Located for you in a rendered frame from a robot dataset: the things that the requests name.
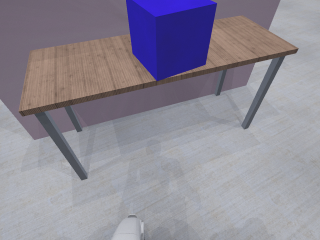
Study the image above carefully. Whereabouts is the table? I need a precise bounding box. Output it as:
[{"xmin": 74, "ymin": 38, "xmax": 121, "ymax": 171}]
[{"xmin": 18, "ymin": 15, "xmax": 299, "ymax": 180}]

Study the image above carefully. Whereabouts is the robot left shin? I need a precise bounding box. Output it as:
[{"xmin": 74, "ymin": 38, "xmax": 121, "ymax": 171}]
[{"xmin": 127, "ymin": 214, "xmax": 138, "ymax": 218}]

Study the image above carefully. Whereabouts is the left robot thigh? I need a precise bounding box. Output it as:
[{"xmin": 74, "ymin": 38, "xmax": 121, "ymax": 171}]
[{"xmin": 111, "ymin": 217, "xmax": 144, "ymax": 240}]

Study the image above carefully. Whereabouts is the carton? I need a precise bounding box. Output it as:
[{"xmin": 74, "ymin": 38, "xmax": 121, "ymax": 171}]
[{"xmin": 126, "ymin": 0, "xmax": 217, "ymax": 81}]

